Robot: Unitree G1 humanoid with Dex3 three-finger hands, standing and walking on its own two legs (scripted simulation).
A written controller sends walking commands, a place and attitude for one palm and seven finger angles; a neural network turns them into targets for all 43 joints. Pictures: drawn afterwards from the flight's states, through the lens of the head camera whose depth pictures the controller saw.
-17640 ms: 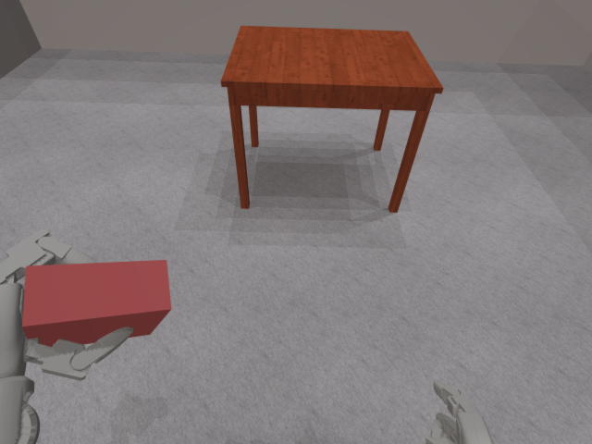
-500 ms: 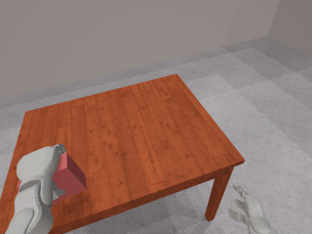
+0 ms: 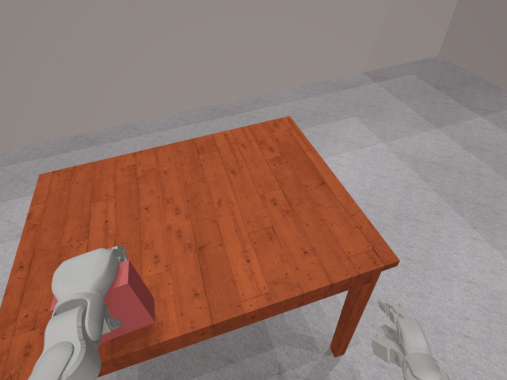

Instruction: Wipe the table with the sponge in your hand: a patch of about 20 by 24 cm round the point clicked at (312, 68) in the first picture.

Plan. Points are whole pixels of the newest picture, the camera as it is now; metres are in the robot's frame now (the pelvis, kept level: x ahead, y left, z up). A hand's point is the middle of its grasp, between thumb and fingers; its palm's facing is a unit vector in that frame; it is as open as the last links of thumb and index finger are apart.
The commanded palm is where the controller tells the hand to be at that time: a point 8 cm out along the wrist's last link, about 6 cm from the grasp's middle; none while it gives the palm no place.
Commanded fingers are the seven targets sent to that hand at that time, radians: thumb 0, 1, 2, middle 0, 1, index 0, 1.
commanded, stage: move the sponge above the wiping area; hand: left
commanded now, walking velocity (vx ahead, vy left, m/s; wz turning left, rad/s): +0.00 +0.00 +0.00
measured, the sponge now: (113, 310) +0.21 +0.29 -0.02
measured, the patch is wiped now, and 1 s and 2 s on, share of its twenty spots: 0.00 0.00 0.00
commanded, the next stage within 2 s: none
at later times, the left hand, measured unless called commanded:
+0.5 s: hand (114, 294) +0.22 +0.28 +0.01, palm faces -0.14 -0.13 -0.98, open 9.4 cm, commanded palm +0.21 +0.29 +0.08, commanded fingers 0.00 0.10 1.30 -1.20 -1.60 -1.20 -1.60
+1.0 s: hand (100, 289) +0.22 +0.30 +0.02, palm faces -0.03 -0.07 -1.00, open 9.4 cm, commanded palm +0.20 +0.30 +0.08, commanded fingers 0.00 0.10 1.30 -1.20 -1.60 -1.20 -1.60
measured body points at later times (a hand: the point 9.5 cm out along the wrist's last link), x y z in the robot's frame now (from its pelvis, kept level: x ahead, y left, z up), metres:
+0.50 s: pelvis +0.01 -0.01 +0.00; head +0.01 -0.03 +0.45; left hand +0.23 +0.29 +0.06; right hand +0.23 -0.23 -0.10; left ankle +0.03 +0.09 -0.74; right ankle -0.01 -0.09 -0.74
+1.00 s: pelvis +0.00 -0.01 +0.00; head -0.01 -0.03 +0.45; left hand +0.22 +0.30 +0.08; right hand +0.23 -0.22 -0.09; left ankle +0.03 +0.09 -0.74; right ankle -0.01 -0.09 -0.74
